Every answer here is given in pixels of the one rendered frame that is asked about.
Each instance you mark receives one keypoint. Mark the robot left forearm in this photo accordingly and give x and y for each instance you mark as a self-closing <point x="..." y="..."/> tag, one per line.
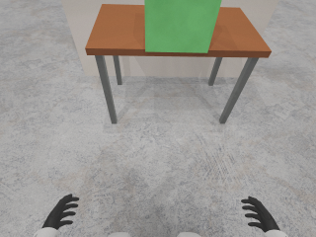
<point x="47" y="232"/>

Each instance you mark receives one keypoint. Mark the robot left hand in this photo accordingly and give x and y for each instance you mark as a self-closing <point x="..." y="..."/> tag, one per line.
<point x="53" y="219"/>

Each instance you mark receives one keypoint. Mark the carton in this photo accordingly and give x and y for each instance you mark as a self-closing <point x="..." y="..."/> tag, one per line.
<point x="179" y="25"/>

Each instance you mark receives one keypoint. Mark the robot right hand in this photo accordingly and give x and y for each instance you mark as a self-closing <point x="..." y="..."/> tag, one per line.
<point x="267" y="221"/>

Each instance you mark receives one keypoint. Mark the table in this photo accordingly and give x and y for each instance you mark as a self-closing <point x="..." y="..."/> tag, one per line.
<point x="119" y="30"/>

